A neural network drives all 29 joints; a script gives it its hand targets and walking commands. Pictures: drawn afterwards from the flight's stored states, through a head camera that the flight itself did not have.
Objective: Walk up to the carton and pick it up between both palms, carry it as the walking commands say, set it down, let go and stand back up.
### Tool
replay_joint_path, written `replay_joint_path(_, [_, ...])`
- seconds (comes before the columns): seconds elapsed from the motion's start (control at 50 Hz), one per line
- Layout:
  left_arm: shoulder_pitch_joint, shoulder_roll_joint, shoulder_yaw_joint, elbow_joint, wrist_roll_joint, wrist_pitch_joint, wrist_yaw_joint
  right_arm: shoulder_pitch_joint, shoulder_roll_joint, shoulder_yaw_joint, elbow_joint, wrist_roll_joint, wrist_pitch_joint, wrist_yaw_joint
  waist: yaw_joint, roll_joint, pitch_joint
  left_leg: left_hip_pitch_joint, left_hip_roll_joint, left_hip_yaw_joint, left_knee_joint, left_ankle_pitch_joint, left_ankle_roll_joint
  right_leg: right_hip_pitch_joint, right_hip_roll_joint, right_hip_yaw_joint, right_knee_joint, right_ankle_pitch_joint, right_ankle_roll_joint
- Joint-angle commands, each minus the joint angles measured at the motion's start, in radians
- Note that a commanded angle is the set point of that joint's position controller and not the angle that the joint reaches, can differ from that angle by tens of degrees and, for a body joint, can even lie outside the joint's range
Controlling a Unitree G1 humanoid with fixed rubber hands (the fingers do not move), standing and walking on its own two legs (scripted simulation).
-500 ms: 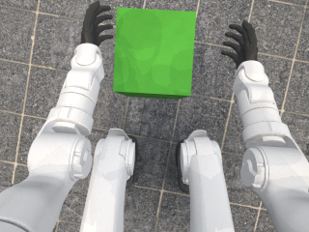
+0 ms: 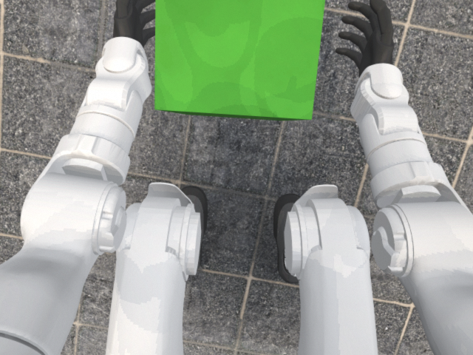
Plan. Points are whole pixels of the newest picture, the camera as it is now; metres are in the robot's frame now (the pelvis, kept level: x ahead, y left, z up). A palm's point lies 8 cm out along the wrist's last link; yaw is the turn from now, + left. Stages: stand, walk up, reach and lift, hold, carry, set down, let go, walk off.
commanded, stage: reach and lift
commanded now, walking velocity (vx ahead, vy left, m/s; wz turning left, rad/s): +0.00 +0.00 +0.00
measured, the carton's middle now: (238, 50) +0.52 +0.02 -0.25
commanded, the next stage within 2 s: none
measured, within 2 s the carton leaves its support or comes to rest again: leaves its support in 1.34 s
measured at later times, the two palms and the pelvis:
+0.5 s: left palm (133, 40) +0.51 +0.16 -0.18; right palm (366, 55) +0.50 -0.16 -0.18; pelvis +0.00 +0.00 +0.00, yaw +0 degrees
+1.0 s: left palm (140, 36) +0.52 +0.15 -0.18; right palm (352, 47) +0.51 -0.14 -0.18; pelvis +0.00 +0.00 +0.00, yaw -1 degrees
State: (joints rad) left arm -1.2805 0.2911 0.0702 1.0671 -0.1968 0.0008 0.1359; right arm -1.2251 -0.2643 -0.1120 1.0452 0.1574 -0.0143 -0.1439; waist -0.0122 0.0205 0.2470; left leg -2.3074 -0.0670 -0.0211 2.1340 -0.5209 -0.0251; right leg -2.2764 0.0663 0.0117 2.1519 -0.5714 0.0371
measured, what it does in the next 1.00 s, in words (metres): stands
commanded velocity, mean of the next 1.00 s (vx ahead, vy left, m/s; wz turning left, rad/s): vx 0.00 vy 0.00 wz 0.00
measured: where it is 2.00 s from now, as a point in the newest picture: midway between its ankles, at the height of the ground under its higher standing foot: (239, 248)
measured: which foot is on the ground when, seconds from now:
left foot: down 0.00-1.00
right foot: down 0.00-1.00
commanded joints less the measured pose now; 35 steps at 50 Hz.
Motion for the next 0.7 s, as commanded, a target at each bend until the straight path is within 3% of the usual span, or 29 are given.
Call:
replay_joint_path(0.0, [-0.223,0.039,-0.013,-0.068,-0.006,-0.014,-0.005,-0.223,-0.098,-0.002,-0.088,0.011,-0.023,-0.002,-0.040,0.000,-1.130,0.602,0.009,0.035,-0.141,0.244,-0.020,0.546,-0.009,-0.054,-0.166,0.275,0.012])
replay_joint_path(0.68, [-0.298,-0.015,-0.054,-0.012,-0.030,-0.047,-0.007,-0.294,0.012,0.037,-0.002,0.023,-0.042,-0.017,-0.026,-0.005,-1.049,0.553,0.003,0.011,-0.139,0.226,-0.002,0.488,0.004,-0.030,-0.167,0.256,0.001])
